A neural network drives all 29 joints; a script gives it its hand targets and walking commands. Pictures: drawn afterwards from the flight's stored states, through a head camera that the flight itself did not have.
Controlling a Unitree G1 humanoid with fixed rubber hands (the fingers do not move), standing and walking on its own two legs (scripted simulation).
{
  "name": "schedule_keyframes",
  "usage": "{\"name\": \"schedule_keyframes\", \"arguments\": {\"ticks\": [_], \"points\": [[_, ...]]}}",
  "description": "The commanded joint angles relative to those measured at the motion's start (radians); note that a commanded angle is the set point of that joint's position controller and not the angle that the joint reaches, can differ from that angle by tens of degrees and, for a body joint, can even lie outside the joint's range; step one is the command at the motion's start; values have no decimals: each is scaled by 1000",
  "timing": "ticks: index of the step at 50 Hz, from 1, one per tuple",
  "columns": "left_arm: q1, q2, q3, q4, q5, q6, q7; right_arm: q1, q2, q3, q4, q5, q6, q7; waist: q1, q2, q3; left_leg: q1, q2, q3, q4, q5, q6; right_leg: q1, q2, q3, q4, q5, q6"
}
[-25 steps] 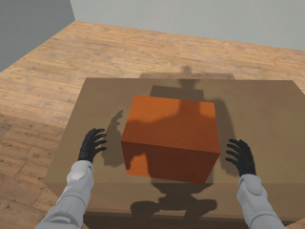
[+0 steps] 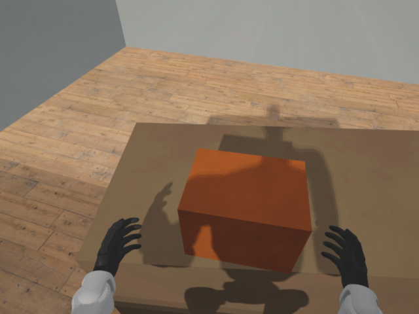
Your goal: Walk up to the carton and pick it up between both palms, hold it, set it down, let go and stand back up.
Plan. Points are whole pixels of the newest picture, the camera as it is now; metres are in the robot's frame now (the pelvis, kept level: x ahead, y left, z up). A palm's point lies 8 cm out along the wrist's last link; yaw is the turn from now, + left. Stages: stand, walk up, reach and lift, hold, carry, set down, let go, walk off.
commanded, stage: set down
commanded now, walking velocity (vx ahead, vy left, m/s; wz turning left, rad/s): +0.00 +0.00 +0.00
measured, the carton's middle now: (242, 209) +0.36 -0.06 -0.01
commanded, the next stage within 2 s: none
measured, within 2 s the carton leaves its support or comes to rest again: neither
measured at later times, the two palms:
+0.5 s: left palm (97, 296) +0.19 +0.22 +0.00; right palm (361, 312) +0.15 -0.22 +0.00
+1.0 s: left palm (96, 307) +0.18 +0.22 -0.02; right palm out of the picture +0.15 -0.22 -0.01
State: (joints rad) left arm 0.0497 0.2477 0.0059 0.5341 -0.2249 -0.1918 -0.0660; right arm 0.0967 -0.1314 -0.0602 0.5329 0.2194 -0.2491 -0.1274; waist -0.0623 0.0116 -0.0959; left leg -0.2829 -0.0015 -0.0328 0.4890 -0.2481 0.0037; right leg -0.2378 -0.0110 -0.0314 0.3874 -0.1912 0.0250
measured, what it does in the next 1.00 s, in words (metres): stands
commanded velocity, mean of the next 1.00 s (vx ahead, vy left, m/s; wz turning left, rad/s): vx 0.00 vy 0.00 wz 0.00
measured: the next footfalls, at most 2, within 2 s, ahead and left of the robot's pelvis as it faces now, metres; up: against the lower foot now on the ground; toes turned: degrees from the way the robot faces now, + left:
none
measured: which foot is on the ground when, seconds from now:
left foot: down 0.00-1.00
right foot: down 0.00-1.00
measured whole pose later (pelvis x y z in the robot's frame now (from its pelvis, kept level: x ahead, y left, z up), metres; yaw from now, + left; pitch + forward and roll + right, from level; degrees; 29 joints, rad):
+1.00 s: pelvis +0.00 +0.00 +0.00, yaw +0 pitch -2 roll -1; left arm 0.35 0.26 -0.01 0.20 -0.23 0.01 -0.06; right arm 0.43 -0.11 -0.03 0.14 0.19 -0.05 -0.10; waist -0.03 0.01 -0.02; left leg -0.18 0.00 -0.03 0.45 -0.25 0.00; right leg -0.14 -0.01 -0.03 0.36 -0.19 0.02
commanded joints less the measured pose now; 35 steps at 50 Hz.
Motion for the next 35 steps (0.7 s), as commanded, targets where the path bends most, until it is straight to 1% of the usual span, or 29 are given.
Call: {"name": "schedule_keyframes", "arguments": {"ticks": [1, 2, 5, 6, 7, 8, 9, 10, 11, 12, 13, 14, 15, 16, 17, 18, 20, 21, 22, 23, 25, 26, 29, 30, 31, 32, 33, 34, 35], "points": [[-203, 223, -61, -438, -86, -62, 1, -148, -104, -20, -437, -19, -54, 8, 25, -30, -216, 322, 1, 28, -84, 413, -68, 149, 91, 35, -53, 282, -27], [-194, 232, -52, -447, -82, -58, 4, -134, -115, -20, -460, -26, -49, 10, 32, -22, -188, 318, -2, 33, -88, 407, -72, 131, 90, 34, -61, 263, -30], [-93, 212, -75, -449, -92, -35, -9, -24, -103, -17, -469, -46, -23, 1, 12, -45, -106, 311, 2, 35, -110, 345, -68, 136, 86, 36, -86, 223, -36], [-58, 200, -81, -435, -90, -18, -16, -3, -87, 2, -480, -39, -13, 2, 19, -51, -85, 295, 0, 31, -118, 319, -62, 132, 79, 41, -84, 220, -36], [-61, 183, -72, -454, -79, -9, -22, 7, -54, 14, -507, -41, -5, 4, 21, -36, -90, 285, 0, 36, -124, 307, -59, 152, 77, 51, -89, 209, -39], [-35, 210, -54, -471, -67, 3, -18, 39, -74, -2, -493, -43, 1, -3, 26, -32, -58, 280, 8, 28, -130, 321, -64, 149, 78, 43, -86, 214, -37], [-21, 199, -62, -485, -73, 8, -21, 53, -76, 3, -511, -49, 10, -5, 23, -44, -38, 279, 7, 28, -136, 317, -67, 153, 82, 40, -89, 203, -35], [-3, 202, -48, -526, -70, 11, -20, 79, -67, 6, -547, -51, 9, -9, 31, -39, -38, 272, 4, 28, -131, 340, -71, 165, 80, 44, -93, 217, -36], [12, 204, -45, -527, -76, 19, -24, 81, -54, 10, -596, -35, 13, -10, 37, -45, -52, 274, -3, 46, -133, 337, -59, 164, 75, 59, -95, 226, -33], [29, 215, -36, -559, -69, 28, -22, 119, -65, 19, -580, -34, 22, -9, 44, -38, -25, 275, 0, 38, -133, 339, -68, 162, 75, 57, -99, 220, -37], [51, 218, -32, -559, -75, 33, -19, 119, -68, 11, -615, -42, 25, -12, 48, -46, -17, 260, -4, 43, -136, 343, -67, 171, 74, 57, -95, 229, -32], [85, 206, -39, -539, -71, 44, -28, 154, -56, 26, -614, -41, 32, -17, 44, -43, 9, 259, 2, 36, -147, 335, -63, 173, 70, 58, -101, 223, -35], [82, 220, -26, -578, -70, 51, -28, 170, -57, 18, -623, -45, 38, -21, 44, -41, 6, 263, 3, 44, -147, 325, -67, 169, 72, 56, -103, 206, -31], [98, 227, -32, -584, -74, 64, -27, 181, -62, 10, -635, -49, 46, -25, 35, -38, 10, 242, 5, 38, -150, 300, -66, 175, 65, 63, -101, 200, -37], [94, 236, -26, -589, -60, 74, -27, 172, -59, 5, -641, -52, 57, -26, 43, -17, 38, 229, 4, 41, -153, 282, -68, 170, 61, 62, -100, 182, -41], [112, 227, -37, -591, -60, 89, -23, 166, -58, -2, -668, -53, 59, -27, 42, -33, 57, 228, 8, 34, -162, 243, -69, 157, 64, 55, -106, 145, -41], [128, 224, -39, -574, -58, 112, -26, 185, -60, -3, -652, -71, 86, -24, 41, -27, 101, 218, 8, 37, -169, 203, -68, 131, 58, 57, -114, 102, -42], [113, 233, -42, -602, -83, 110, -30, 172, -41, -1, -710, -78, 87, -32, 36, -59, 91, 195, 7, 44, -173, 165, -55, 144, 50, 64, -116, 91, -37], [101, 232, -39, -601, -72, 111, -30, 170, -27, 16, -722, -72, 96, -31, 45, -53, 85, 186, 11, 43, -171, 161, -53, 155, 47, 67, -108, 90, -39], [92, 230, -41, -611, -74, 116, -27, 171, -24, 17, -712, -78, 109, -26, 44, -38, 96, 170, 11, 41, -178, 124, -53, 149, 42, 67, -105, 62, -38], [95, 220, -49, -650, -70, 120, -16, 197, -11, 21, -716, -90, 121, -15, 52, -25, 94, 170, 24, 44, -179, 139, -54, 145, 46, 58, -97, 58, -45], [117, 228, -51, -665, -74, 121, -6, 198, -39, 4, -730, -84, 121, -10, 55, -3, 95, 182, 24, 37, -173, 161, -64, 134, 48, 53, -91, 66, -47], [137, 205, -55, -581, -49, 139, -9, 197, -43, -2, -673, -111, 147, 0, 37, -18, 130, 175, 31, 38, -189, 112, -59, 122, 47, 55, -98, 38, -56], [129, 219, -55, -610, -67, 131, -14, 212, -16, 16, -712, -104, 145, -8, 37, -30, 128, 147, 25, 44, -187, 99, -50, 153, 38, 59, -102, 45, -50], [117, 185, -52, -588, -42, 145, -9, 194, -13, 7, -663, -112, 153, 5, 45, -2, 134, 152, 29, 43, -192, 84, -57, 137, 43, 51, -96, 22, -55], [143, 202, -55, -579, -36, 151, -4, 215, -53, -18, -643, -120, 153, 2, 34, -19, 142, 146, 33, 40, -195, 104, -63, 152, 50, 47, -98, 41, -53], [125, 217, -48, -626, -49, 138, 0, 213, -41, -1, -683, -107, 153, 2, 50, -12, 123, 145, 32, 39, -186, 118, -60, 155, 44, 54, -94, 41, -53], [146, 213, -48, -575, -35, 144, -4, 222, -44, 3, -667, -118, 155, 2, 44, -28, 134, 164, 27, 40, -181, 121, -59, 150, 43, 56, -99, 51, -53], [126, 210, -39, -567, -33, 147, -3, 197, -37, 0, -661, -114, 159, 3, 50, -15, 137, 134, 25, 49, -188, 95, -52, 158, 38, 59, -97, 38, -52]]}}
